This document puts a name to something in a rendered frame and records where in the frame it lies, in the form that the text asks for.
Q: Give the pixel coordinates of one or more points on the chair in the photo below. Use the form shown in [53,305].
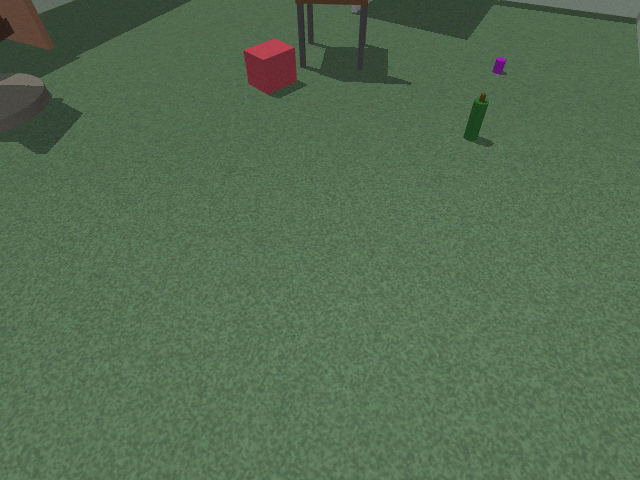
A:
[301,30]

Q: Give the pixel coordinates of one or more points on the office chair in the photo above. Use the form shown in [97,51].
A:
[22,96]

